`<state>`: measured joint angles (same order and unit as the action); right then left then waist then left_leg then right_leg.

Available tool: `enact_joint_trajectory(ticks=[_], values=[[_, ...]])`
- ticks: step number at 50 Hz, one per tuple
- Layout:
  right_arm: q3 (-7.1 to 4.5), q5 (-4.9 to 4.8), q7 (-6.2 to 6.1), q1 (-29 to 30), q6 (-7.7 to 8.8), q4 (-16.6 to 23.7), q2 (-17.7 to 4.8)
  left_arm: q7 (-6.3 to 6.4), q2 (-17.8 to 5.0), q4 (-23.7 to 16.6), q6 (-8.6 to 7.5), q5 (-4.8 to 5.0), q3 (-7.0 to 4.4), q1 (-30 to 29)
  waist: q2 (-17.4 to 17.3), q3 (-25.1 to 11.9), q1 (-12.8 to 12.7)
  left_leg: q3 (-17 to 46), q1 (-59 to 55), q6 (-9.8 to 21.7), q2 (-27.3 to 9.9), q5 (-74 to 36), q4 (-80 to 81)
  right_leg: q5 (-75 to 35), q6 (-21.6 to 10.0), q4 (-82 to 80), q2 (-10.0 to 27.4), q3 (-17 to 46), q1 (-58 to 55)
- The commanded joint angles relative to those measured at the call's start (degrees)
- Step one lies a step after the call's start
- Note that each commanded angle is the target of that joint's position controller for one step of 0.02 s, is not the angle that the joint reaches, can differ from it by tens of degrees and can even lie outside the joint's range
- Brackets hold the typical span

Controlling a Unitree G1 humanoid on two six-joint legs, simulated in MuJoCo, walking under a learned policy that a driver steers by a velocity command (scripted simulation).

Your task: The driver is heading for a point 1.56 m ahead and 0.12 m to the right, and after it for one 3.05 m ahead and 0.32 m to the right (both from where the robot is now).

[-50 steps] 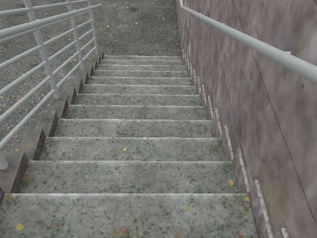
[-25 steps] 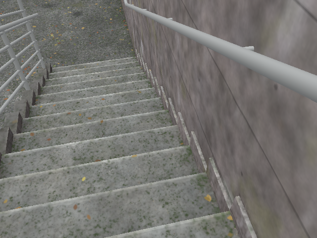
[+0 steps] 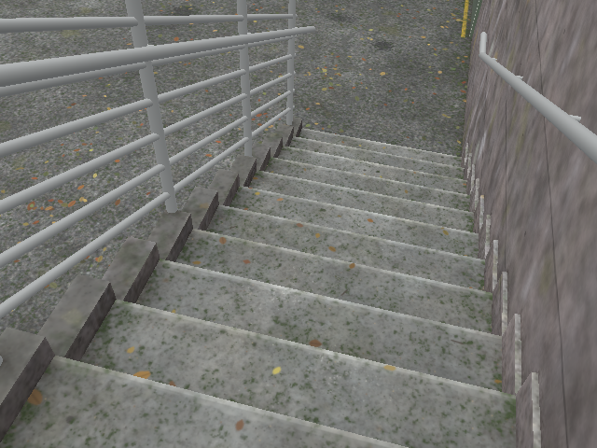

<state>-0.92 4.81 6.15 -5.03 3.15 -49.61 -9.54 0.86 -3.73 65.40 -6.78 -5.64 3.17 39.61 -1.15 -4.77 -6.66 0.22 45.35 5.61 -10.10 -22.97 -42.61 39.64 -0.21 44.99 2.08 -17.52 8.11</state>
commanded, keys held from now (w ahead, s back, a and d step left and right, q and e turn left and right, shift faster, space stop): w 1.00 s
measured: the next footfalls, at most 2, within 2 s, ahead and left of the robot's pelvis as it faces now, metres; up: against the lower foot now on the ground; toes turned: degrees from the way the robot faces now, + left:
left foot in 0.16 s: +0.24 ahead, +0.16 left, -0.15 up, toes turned +10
right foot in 0.66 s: +0.55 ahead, -0.07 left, -0.30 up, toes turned +0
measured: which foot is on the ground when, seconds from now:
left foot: up 0.00-0.14, down 0.16-0.66, up 0.68-1.00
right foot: down 0.00-0.16, up 0.18-0.64, down 0.66-1.00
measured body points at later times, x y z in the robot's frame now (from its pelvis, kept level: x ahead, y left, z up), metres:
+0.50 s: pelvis +0.31 +0.05 -0.13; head +0.31 +0.05 +0.32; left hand +0.48 +0.28 -0.24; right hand +0.19 -0.16 -0.27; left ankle +0.20 +0.15 -0.83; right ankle +0.49 -0.09 -0.82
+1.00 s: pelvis +0.57 +0.00 -0.27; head +0.57 +0.01 +0.18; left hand +0.44 +0.19 -0.41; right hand +0.73 -0.21 -0.39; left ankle +0.71 +0.17 -0.93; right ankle +0.51 -0.07 -0.98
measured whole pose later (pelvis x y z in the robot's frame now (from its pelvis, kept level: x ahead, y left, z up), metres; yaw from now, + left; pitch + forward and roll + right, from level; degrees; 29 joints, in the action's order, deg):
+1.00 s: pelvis +0.57 +0.00 -0.27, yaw +3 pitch +3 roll -2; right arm -1.2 5.1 2.2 -7.9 3.6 -52.3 -11.0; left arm -2.2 -7.8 62.8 -6.4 -3.5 0.5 32.0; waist -1.2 -2.9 -4.9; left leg 2.4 46.1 0.7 -5.6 -9.0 -56.2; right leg 26.2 -5.7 38.9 -5.1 -4.7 15.5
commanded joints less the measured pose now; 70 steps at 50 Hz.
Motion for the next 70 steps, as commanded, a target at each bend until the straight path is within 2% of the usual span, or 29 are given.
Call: enact_joint_trajectory(ticks=[1, 5, 8, 10, 15, 26, 27, 32, 33, 36, 40, 48, 49, 50, 51, 52, 53, 54, 55, 56, 58, 59, 60, 61, 62, 63, 64, 66, 70], values=[[-0.78, -0.55, 0.2, 6.45, -1.22, 4.78, -3.18, -1.75, -8.74, -1.11, -0.42, 0.0, -1.63, 0.67, 3.34, 15.76, 2.31, -3.6, -13.08, 0.47, 3.07, 2.13, 4.62, -22.11, -9.72, -14.16, 14.72, 12.5, 17.21], [-0.3, 0.02, -1.26, 11.08, -0.47, 4.46, -1.75, -0.53, -12.41, 1.28, 1.4, 0.8, -4.79, 4.09, 4.19, 15.66, -0.15, -4.57, -12.36, -0.27, 5.19, 15.07, 18.81, -39.98, -8.82, -6.54, 17.57, 14.89, -2.98], [-7.01, -0.57, -3.25, -22.85, 2.14, -8.48, -14.9, -4.48, -10.96, 2.61, 3.58, -2.9, -5.06, 1.71, -2.24, 0.68, 14.56, -6.34, -65.33, 3.84, 4.49, -8.1, 18.91, -31.45, -1.36, 30.91, 7.81, 7.86, 19.85], [-7.32, 1.14, -3.45, -43.98, 1.52, -15.1, -16.64, -8.81, -7.05, -4.01, 1.75, 1.58, -4.6, 0.42, -8.83, -22.87, 18.04, 16.41, -98.2, 19.45, -11.87, -42.55, 3.15, 9.38, 1.58, 66.41, -0.8, 16.71, 41.47], [-2.33, -0.79, -2.36, -17.37, 1.4, -8.5, -1.66, -3.63, -4.52, -10.32, -0.27, 1.1, -4.66, -14.21, 3.78, 8.26, 4.39, 10.7, -28.8, 13.63, -11.07, -0.38, 19.95, -17.44, -4.63, 33.43, 9.35, 23.87, 30.26], [0.46, 1.64, -3.71, -27.18, 3.05, -10.82, -3.63, -5.3, -11.96, -18.36, 3.08, 0.63, -3.73, -35.61, -1.29, 11.23, 10.84, 4.83, -15.51, 7.24, -1.45, 41.57, 8.49, -61.99, -3.07, -10.65, 4.08, 17.87, 16.37], [-2.03, -6.95, -6.46, -23.33, 2.49, -8.14, -9.38, -3.47, -12.8, -19.61, 3.67, 7.24, -4.74, -43.63, -6.07, 11.76, 13.33, 3.63, -19.96, 3.42, 1.72, 38.44, 8.96, -63.71, -0.75, -13.11, 0.37, 14.56, 16.62], [-1.9, -3.26, -11.28, -28.97, -1.43, -11.6, -5.68, -1.33, -13.23, -10.22, 2.95, 5.8, -6.27, -22.62, 2.7, 7.42, 7.16, -0.16, -29.84, 3.38, 4.74, 27.53, -28.33, -62.67, -2.1, -30.87, 1.17, 12.65, -3.09], [1.5, 5.53, -1.52, -41.57, -0.99, -19.12, -1.53, -3.68, -19.13, -3.29, 2.01, 0.12, -8.71, 0.85, 15.19, -5.21, -1.27, 5.83, -12.35, -2.23, 2.03, 38.55, -41.06, -66.34, -10.33, -19.56, 7.17, 19.55, -36.99], [-2.71, -3.47, 1.63, -24.61, 3.27, -5.08, -7.29, -7.44, -24.55, -5.93, 2.31, -0.48, -10.7, -4.2, 14.65, -4.62, -1.58, 1.58, 26.37, -3.07, 10.93, 64.51, -78.02, -47.24, -24.6, -17.78, 21.66, 46.05, -34.29], [-0.07, -1.51, -4.08, -19.57, 2.74, -4.53, 0.65, -5.74, -6.9, -9.06, 0.59, 0.15, -4.06, -22.33, -1.29, 9.79, 11.03, 10.39, 7.58, 0.76, -1.42, 28.82, -51.48, -40.35, -16.31, -26.35, 17.9, 34.88, 14.74], [0.2, 1.74, -3.56, -7.29, 0.91, -1.68, -2.51, -4.31, -10.07, -2.08, -0.86, -0.21, -3.41, -3.35, 2.27, 6.15, 3.96, 9.51, 13.87, -6.66, 0.63, 12.96, -14.47, -46.97, -19.08, -13.81, 13.73, 34.36, -0.24], [-1.43, -3.14, -5.65, -2.4, -1.0, 0.16, -4.16, -0.3, -16.17, -6.41, 1.37, 8.59, -5.79, -4.72, 5.08, 4.33, 4.55, 4.22, 7.64, -4.29, 2.81, 13.45, -11.81, -37.74, -16.16, -16.23, 12.83, 36.45, -2.11], [0.58, 2.09, -3.82, 1.05, 0.4, 0.4, -4.05, -1.15, -5.96, -0.24, 0.19, 0.54, -2.19, 2.18, -0.42, 9.86, -0.37, 9.71, 25.96, -4.81, 1.01, 5.41, -3.51, -35.72, -17.75, -10.86, 12.87, 37.48, -10.32], [0.35, 1.49, -3.25, 3.2, 0.98, 0.98, -2.56, -0.89, -5.79, 1.95, 0.39, 0.1, -2.52, 10.57, 2.46, 9.7, -1.99, 7.85, 32.01, -5.21, 1.41, 6.97, -1.3, -39.34, -18.38, -9.66, 14.25, 40.15, -18.34], [-1.46, -3.6, -4.17, 8.83, 0.45, 3.67, -5.29, 1.03, -13.22, -4.79, 1.25, 6.87, -4.94, 0.06, 3.28, 9.03, 0.12, 4.65, 11.83, -4.47, 3.56, 6.54, 1.0, -32.97, -15.13, -11.44, 10.57, 38.56, -4.19], [2.04, 2.1, -2.11, 3.12, 0.83, 0.21, -0.29, -0.66, -2.71, 0.18, 0.55, 0.41, -1.1, 4.66, 1.27, 9.32, 0.13, 5.84, 14.32, -3.64, 1.02, -6.62, 5.1, -31.01, -16.63, -7.53, 9.54, 34.59, -1.08], [-0.87, -4.91, -2.97, 7.71, 0.52, 2.34, -2.92, 0.64, -11.98, -5.69, 1.23, 7.88, -4.42, -4.57, 0.72, 9.68, 2.44, -0.02, -11.33, -3.07, 6.33, -6.58, 6.82, -22.71, -11.93, -11.12, 5.8, 30.31, 16.1], [1.76, 1.38, -2.02, 4.19, 0.23, 1.58, -2.29, -1.75, -6.08, -2.21, 0.85, 0.8, -1.84, -0.08, 2.75, 11.87, 0.3, -2.76, -13.06, -2.7, 4.63, -8.95, 8.04, -18.15, -13.67, -10.28, 4.65, 25.79, 22.7], [1.08, 2.2, -1.28, 6.86, -0.02, 2.42, -1.83, -2.85, -7.12, -0.74, 0.77, 0.54, -2.07, 4.36, 5.37, 14.0, -0.65, -2.69, -13.35, -3.11, 5.03, -1.77, 7.16, -18.55, -14.97, -11.41, 6.38, 28.55, 19.98], [1.36, 0.8, -0.91, 12.88, -0.99, 5.09, -3.12, -2.1, -7.16, 1.88, 0.31, 1.38, -2.03, 9.31, 3.62, 16.01, -3.37, -1.18, -6.42, -3.76, 3.6, 4.61, 16.63, -21.65, -15.64, -7.59, 8.61, 33.12, 7.33], [-0.35, -7.43, -3.06, 17.94, -0.21, 5.69, -5.38, 0.26, -12.76, -4.02, 1.94, 6.0, -4.86, -2.74, -0.95, 16.64, -5.08, -3.22, -12.26, -5.55, 7.57, 7.74, 16.3, -27.89, -12.42, -4.59, 5.73, 30.48, 9.38], [2.3, -0.28, -1.44, 11.35, -0.76, 4.19, -2.66, -1.11, -8.83, 1.35, 1.11, 1.85, -2.58, 5.96, 3.33, 13.85, -3.05, 1.58, -8.88, -3.91, 2.33, 7.72, 25.09, -28.2, -14.49, -3.6, 10.25, 35.27, 0.54], [-0.57, -7.38, -3.91, 14.96, 0.67, 4.23, -5.74, 0.85, -13.16, -2.39, 2.9, 4.39, -5.19, 0.04, 0.41, 17.6, -5.36, -3.49, -16.3, -4.51, 6.55, 9.86, 25.97, -35.84, -11.8, 0.36, 5.71, 29.56, 2.64], [1.37, 0.32, -2.37, 3.22, 0.25, 0.85, -3.79, -2.27, -8.99, 3.1, 2.54, -0.38, -3.29, 6.56, 2.12, 10.72, -0.16, 0.53, -23.7, -1.26, 2.52, 3.24, 29.69, -38.64, -12.34, 4.27, 9.8, 33.24, 0.07], [-1.67, -5.25, -4.62, -3.28, 0.7, -2.79, -6.76, 0.14, -11.06, -1.61, 3.99, 4.57, -5.21, -0.76, 2.69, 11.08, 2.31, -5.18, -36.92, -2.11, 6.64, 8.74, 27.64, -37.81, -11.2, 18.52, 1.69, 23.85, 6.44], [-3.47, -0.71, -2.49, -26.7, 1.85, -7.76, -13.23, -6.37, -5.29, 5.14, 3.06, -3.34, -2.2, 8.18, -5.23, -4.14, 10.79, -2.31, -69.31, 5.6, 1.05, -8.84, 19.39, -31.45, -5.11, 31.41, 2.96, 24.8, 22.03], [-5.79, 1.86, -0.35, -35.94, -0.1, -9.25, -18.67, -9.94, -7.72, 0.81, 1.85, 1.82, -3.87, 8.23, -9.29, -19.75, 14.12, 13.54, -88.82, 19.11, -13.87, -29.38, 1.7, 9.62, -0.42, 73.17, -2.89, 21.54, 43.6], [-1.07, 2.54, -0.89, -16.74, 0.87, -6.4, -3.82, -4.08, -6.61, -5.96, 0.66, 2.34, -3.87, -6.26, 5.93, 8.1, 4.57, 9.51, -34.93, 12.6, -14.51, 15.74, 22.69, -20.78, -4.58, 52.36, 6.12, 26.42, 42.97]])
